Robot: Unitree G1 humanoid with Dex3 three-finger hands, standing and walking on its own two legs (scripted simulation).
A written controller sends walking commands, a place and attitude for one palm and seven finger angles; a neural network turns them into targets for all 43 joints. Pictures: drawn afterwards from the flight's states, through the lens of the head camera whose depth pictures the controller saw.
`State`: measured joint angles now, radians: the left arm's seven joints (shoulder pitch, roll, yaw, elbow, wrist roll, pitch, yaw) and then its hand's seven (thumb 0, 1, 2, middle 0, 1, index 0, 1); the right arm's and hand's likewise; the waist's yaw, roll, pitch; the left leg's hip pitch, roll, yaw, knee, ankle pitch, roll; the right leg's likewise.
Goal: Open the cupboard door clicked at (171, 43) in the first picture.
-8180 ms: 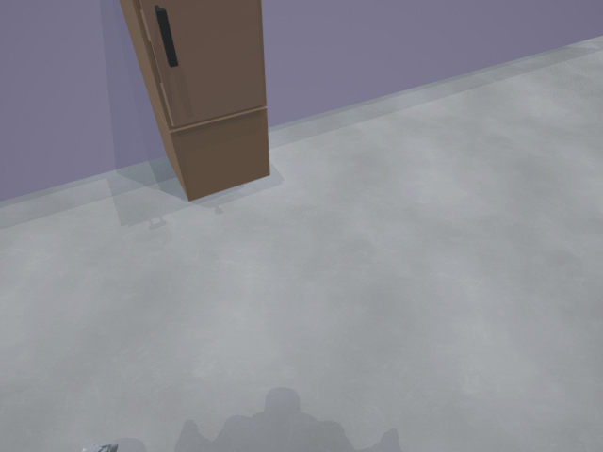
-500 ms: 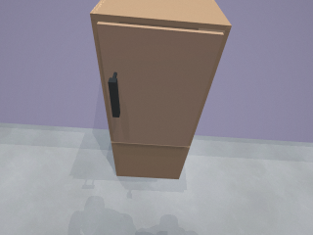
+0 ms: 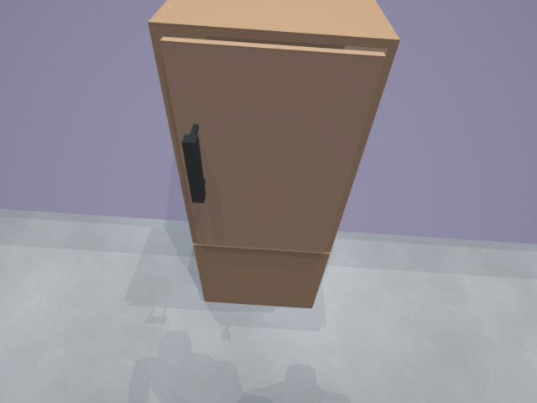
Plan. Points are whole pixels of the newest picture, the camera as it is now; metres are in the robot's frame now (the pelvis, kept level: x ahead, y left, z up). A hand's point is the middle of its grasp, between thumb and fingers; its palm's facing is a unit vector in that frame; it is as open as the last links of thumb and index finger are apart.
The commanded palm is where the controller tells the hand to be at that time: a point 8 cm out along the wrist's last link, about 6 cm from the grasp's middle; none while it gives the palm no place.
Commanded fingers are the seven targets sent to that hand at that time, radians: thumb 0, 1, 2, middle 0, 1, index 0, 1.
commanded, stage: come to a stop and stand still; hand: left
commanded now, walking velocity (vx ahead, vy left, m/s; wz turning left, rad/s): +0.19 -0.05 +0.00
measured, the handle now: (197, 164) +0.58 +0.20 +0.01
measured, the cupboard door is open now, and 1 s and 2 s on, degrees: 0 0 0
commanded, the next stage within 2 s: look again from close up in 1.00 s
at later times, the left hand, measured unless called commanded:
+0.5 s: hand out of the picture +0.09 +0.17 -0.17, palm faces +0.04 -0.98 -0.21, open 7.3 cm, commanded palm none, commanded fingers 0.00 0.90 0.90 -0.20 -0.30 -0.20 -0.30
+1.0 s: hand out of the picture +0.03 +0.21 -0.15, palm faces -0.01 -0.96 -0.26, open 7.4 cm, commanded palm none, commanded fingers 0.00 0.90 0.90 -0.20 -0.30 -0.20 -0.30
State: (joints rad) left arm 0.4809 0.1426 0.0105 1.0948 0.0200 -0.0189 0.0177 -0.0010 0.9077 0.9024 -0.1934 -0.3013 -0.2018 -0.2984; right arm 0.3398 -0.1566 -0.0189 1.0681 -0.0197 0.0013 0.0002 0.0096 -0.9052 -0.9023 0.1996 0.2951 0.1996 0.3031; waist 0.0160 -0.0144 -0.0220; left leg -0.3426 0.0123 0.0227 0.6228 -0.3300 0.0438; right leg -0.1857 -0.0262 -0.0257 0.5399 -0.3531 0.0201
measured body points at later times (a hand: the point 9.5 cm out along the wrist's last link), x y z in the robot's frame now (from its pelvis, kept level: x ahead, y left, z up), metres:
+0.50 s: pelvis +0.04 -0.01 +0.00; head +0.05 +0.00 +0.45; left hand +0.08 +0.22 -0.16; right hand +0.04 -0.23 -0.15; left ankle +0.04 +0.10 -0.73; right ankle +0.04 -0.12 -0.73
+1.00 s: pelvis +0.02 +0.01 +0.01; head +0.02 -0.01 +0.46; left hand +0.03 +0.26 -0.13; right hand +0.06 -0.22 -0.15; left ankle +0.04 +0.10 -0.73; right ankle +0.04 -0.12 -0.73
